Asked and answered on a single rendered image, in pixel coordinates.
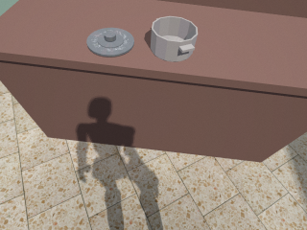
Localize table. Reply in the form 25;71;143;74
0;0;307;163

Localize pot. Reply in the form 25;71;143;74
151;16;198;62

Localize lid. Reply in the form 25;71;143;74
86;28;134;57

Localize knob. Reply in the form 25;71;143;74
104;31;116;41

